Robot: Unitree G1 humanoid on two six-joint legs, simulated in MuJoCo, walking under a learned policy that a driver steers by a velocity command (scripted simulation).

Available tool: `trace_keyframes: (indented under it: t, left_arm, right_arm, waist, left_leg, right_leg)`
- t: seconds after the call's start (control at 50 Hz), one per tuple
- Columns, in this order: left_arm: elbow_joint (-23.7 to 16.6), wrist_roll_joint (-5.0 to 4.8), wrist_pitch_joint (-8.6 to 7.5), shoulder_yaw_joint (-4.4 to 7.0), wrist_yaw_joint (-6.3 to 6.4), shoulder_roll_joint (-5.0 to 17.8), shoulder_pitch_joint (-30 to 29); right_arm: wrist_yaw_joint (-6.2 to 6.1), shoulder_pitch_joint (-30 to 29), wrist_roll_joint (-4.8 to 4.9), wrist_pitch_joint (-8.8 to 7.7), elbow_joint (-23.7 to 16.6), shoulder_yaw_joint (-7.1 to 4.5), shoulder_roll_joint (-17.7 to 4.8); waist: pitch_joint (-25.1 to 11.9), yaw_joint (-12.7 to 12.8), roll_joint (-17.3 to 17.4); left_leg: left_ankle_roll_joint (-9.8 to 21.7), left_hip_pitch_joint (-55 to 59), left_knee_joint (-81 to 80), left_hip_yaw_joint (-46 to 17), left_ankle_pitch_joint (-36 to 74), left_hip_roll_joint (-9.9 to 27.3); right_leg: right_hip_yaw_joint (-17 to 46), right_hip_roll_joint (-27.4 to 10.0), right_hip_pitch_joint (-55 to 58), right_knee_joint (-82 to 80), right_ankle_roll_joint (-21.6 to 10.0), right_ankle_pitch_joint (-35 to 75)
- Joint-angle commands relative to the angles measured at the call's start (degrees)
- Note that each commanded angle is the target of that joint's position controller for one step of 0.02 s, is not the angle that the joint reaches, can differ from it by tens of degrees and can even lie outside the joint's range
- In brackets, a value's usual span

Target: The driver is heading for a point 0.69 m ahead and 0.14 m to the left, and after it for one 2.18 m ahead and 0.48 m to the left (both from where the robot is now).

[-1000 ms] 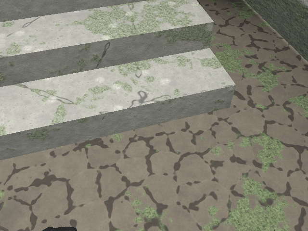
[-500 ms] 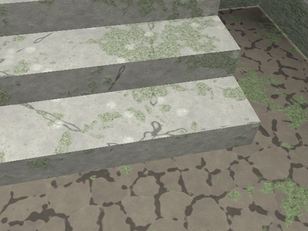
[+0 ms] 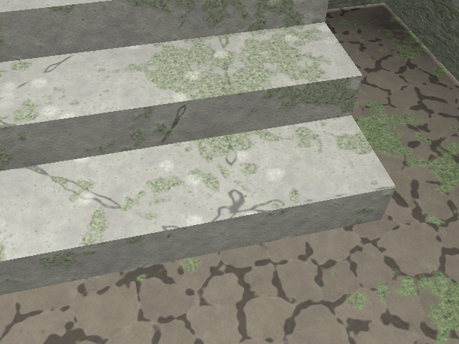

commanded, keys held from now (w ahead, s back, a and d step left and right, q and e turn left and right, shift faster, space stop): shift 0.06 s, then w+shift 0.20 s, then w+q+shift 0.74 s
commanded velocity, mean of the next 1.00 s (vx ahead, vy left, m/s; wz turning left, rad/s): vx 0.71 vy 0.00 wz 0.51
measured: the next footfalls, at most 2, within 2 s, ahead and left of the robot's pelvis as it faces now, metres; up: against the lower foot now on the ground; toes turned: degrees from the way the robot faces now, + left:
right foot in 0.40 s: +0.19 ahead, -0.19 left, +0.00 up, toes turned +1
left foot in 0.86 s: +0.53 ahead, +0.10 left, +0.00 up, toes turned +30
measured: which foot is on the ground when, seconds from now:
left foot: down 0.00-0.40, up 0.42-0.84, down 0.86-1.00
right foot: down 0.00-0.12, up 0.14-0.38, down 0.40-0.84, up 0.86-1.00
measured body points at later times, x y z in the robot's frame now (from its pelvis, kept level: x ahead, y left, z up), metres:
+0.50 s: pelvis +0.15 -0.08 -0.01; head +0.16 -0.09 +0.44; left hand +0.21 +0.20 -0.13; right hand +0.20 -0.33 -0.15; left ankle +0.03 +0.07 -0.63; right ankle +0.15 -0.19 -0.74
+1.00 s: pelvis +0.47 +0.04 -0.02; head +0.49 +0.05 +0.43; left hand +0.50 +0.34 -0.10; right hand +0.66 -0.17 -0.14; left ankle +0.50 +0.08 -0.73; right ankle +0.47 -0.17 -0.59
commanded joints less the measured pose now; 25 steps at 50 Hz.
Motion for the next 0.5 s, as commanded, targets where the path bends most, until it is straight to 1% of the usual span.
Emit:
trace_keyframes:
  t: [0.02,0.06,0.08,0.1,0.12,0.14,0.16,0.18,0.2,0.22,0.24,0.26,0.28,0.3,0.32,0.34,0.36,0.38,0.4,0.42,0.44,0.46,0.48,0.5]
  left_arm:
    - [-1.2,-0.09,-0.18,1.06,0.33,5.3,0.9]
    - [-0.7,-0.11,-0.04,1.12,0.41,5.3,0.6]
    - [0.7,-0.27,0.09,1.15,0.38,4.8,2.7]
    - [0.9,-0.96,0.08,1.75,0.26,6.0,3.0]
    - [-0.4,-1.4,-0.6,2.04,0.03,6.9,0.2]
    - [-3.2,-2.21,-2.02,1.72,-0.41,5.8,-5.6]
    - [-5.1,-2.93,-3.65,1.17,-1.12,3.8,-9.5]
    - [-5.8,-2.49,-4.68,1.71,-1.62,5.6,-11.7]
    - [-5.8,-2.46,-5.41,2.14,-2.03,6.2,-11.2]
    - [-5.7,-2.57,-5.97,2.05,-2.39,5.5,-9.9]
    - [-5.7,-2.6,-6.42,1.99,-2.74,5.4,-9.5]
    - [-5.6,-2.35,-6.66,2.06,-2.94,5.3,-9.9]
    - [-5.7,-1.93,-6.9,1.93,-3.07,4.5,-10.7]
    - [-5.4,-1.89,-7.0,1.8,-3.33,4.0,-9.8]
    - [-4.9,-2.03,-7.01,1.79,-3.54,4.0,-8.0]
    - [-4.1,-2.32,-6.92,2.06,-3.52,4.6,-5.0]
    - [-3.0,-2.58,-6.77,2.73,-3.13,6.0,-0.7]
    - [-1.3,-2.99,-6.67,3.96,-2.43,8.3,6.9]
    - [1.0,-2.89,-6.82,5.65,-1.68,12.7,19.0]
    - [1.2,-0.93,-6.91,5.94,-1.49,18.3,25.3]
    - [0.0,1.09,-8.08,4.58,-2.28,15.3,21.6]
    - [-1.4,-0.17,-8.48,3.25,-2.61,11.6,14.1]
    - [-1.7,-0.81,-8.58,2.29,-2.98,8.6,10.3]
    - [-1.5,-0.29,-8.23,1.94,-3.28,8.0,7.4]
  right_arm:
    - [-0.18,3.9,-0.01,-0.04,-0.6,-0.98,-5.4]
    - [-0.21,3.9,-0.03,0.03,-0.4,-0.99,-5.2]
    - [-0.21,6.4,0.18,0.23,0.8,-1.22,-5.4]
    - [-0.18,7.3,0.85,0.34,0.9,-1.94,-7.3]
    - [-0.22,9.3,1.48,-0.1,0.5,-2.5,-9.0]
    - [-0.24,12.4,2.05,-1.17,0.9,-3.24,-11.6]
    - [-0.35,10.6,2.36,-2.44,0.5,-4.2,-13.9]
    - [-0.27,10.9,1.32,-3.45,0.4,-4.15,-12.6]
    - [-0.02,10.9,0.76,-4.27,0.0,-3.8,-10.7]
    - [0.39,9.9,0.92,-4.71,-0.7,-3.57,-9.9]
    - [0.72,8.4,1.45,-4.66,-1.6,-3.46,-9.4]
    - [0.86,7.7,1.65,-4.42,-2.2,-3.53,-9.4]
    - [1.02,7.6,1.75,-4.17,-2.8,-3.57,-9.7]
    - [1.12,6.9,1.83,-3.87,-3.4,-3.69,-10.6]
    - [1.12,6.4,2.06,-3.61,-4.0,-3.91,-11.6]
    - [1.04,5.8,2.31,-3.5,-4.6,-4.02,-12.2]
    - [0.95,4.9,2.27,-3.52,-5.4,-4.0,-12.4]
    - [0.93,2.6,1.75,-3.89,-6.6,-3.6,-11.7]
    - [1.32,-1.6,0.79,-4.4,-8.6,-2.81,-9.1]
    - [1.42,-2.2,-0.31,-5.42,-12.2,-1.25,-1.7]
    - [1.37,1.2,4.11,-6.45,-13.6,-1.32,-1.8]
    - [1.55,-1.7,5.34,-6.54,-14.9,-1.61,-4.8]
    - [1.83,-3.3,4.16,-6.17,-15.4,-1.62,-5.6]
    - [1.95,-1.6,3.07,-5.43,-14.5,-1.83,-5.0]
  waist:
    - [-1.5,0.0,0.4]
    - [-1.2,0.1,0.4]
    - [-3.7,-0.2,1.2]
    - [-0.8,-0.4,2.6]
    - [3.6,-2.1,3.4]
    - [7.4,-4.4,7.1]
    - [10.7,-4.3,12.1]
    - [10.8,-5.0,9.9]
    - [9.2,-4.1,7.4]
    - [7.6,-3.1,6.6]
    - [6.7,-2.4,5.7]
    - [5.3,-2.4,5.9]
    - [4.9,-2.6,6.3]
    - [5.0,-1.7,7.3]
    - [5.1,-0.4,7.7]
    - [4.9,1.5,7.5]
    - [3.8,3.9,6.8]
    - [0.6,8.4,6.0]
    - [-5.6,15.1,0.0]
    - [-11.3,13.6,-17.8]
    - [-12.3,10.0,-20.9]
    - [-4.4,7.4,-13.7]
    - [-0.8,6.3,-8.8]
    - [-0.1,3.7,-5.3]
  left_leg:
    - [1.6,-5.1,-6.0,-2.0,11.2,2.2]
    - [1.6,-5.0,-6.2,-1.9,11.0,2.1]
    - [2.6,-3.9,-7.2,-1.5,-2.0,1.4]
    - [4.9,-5.4,-8.5,-3.8,-17.8,2.4]
    - [7.8,-5.2,-12.1,-9.5,-30.2,5.9]
    - [11.6,-1.2,-19.0,-19.4,-36.0,13.0]
    - [14.8,2.1,-24.6,-29.3,-33.1,20.8]
    - [15.8,6.4,-25.7,-32.3,-26.7,23.6]
    - [15.1,11.3,-24.7,-31.3,-22.7,23.3]
    - [13.9,13.4,-23.5,-28.8,-19.3,22.4]
    - [11.9,13.2,-23.5,-23.9,-15.4,20.3]
    - [10.1,11.0,-23.5,-18.9,-12.1,17.5]
    - [9.5,5.8,-23.4,-16.1,-10.0,14.9]
    - [9.6,0.4,-22.9,-13.9,-9.3,13.2]
    - [9.9,-4.4,-21.8,-12.9,-9.9,12.4]
    - [9.9,-8.7,-20.0,-12.6,-10.6,11.8]
    - [9.5,-12.6,-17.0,-12.5,-8.6,11.0]
    - [8.2,-17.4,-10.1,-11.2,-1.0,9.2]
    - [5.1,-25.9,9.9,-6.6,6.1,4.8]
    - [3.4,-36.2,35.4,-4.0,-10.3,0.4]
    - [4.9,-43.4,48.8,-10.1,-7.6,-0.7]
    - [6.4,-50.0,54.1,-10.3,-2.5,4.0]
    - [6.9,-49.8,54.2,-9.1,3.5,6.1]
    - [6.8,-46.0,52.4,-9.1,7.5,8.3]
  right_leg:
    - [2.9,-2.7,7.5,-2.5,-2.5,12.0]
    - [2.9,-2.7,7.6,-2.6,-2.5,11.8]
    - [0.8,-0.7,8.2,-1.5,-2.7,-2.5]
    - [-0.2,0.6,4.2,0.2,-3.2,-19.9]
    - [1.0,0.1,-4.1,1.9,-3.5,-28.4]
    - [-0.1,-0.4,-13.5,6.4,-3.0,-24.4]
    - [-1.7,-1.5,-19.6,13.5,-3.0,-11.9]
    - [1.4,-4.3,-26.0,19.8,-3.5,-11.6]
    - [2.7,-5.9,-31.0,24.7,-3.9,-11.4]
    - [3.2,-7.2,-32.6,25.6,-4.0,-10.4]
    - [2.6,-7.9,-30.6,21.3,-3.8,-8.7]
    - [0.8,-7.3,-25.2,16.2,-3.2,-6.9]
    - [-1.5,-5.5,-18.0,12.6,-2.1,-5.9]
    - [-3.3,-3.9,-11.2,9.7,-0.9,-5.4]
    - [-4.8,-2.3,-4.9,7.1,0.1,-4.4]
    - [-5.4,-1.3,1.6,4.7,1.0,-2.6]
    - [-5.6,-0.3,9.0,3.8,1.5,-1.5]
    - [-4.8,-0.1,19.4,3.3,1.2,-1.3]
    - [3.4,-6.8,33.7,0.7,-0.6,-5.7]
    - [25.9,-20.7,39.5,-7.2,-3.5,-23.2]
    - [48.8,-27.8,35.2,-18.6,-9.8,-39.7]
    - [43.1,-28.1,30.3,-19.2,-8.9,-41.1]
    - [32.6,-25.7,25.2,-18.2,-6.9,-30.0]
    - [23.9,-22.9,20.4,-18.1,-5.2,-20.6]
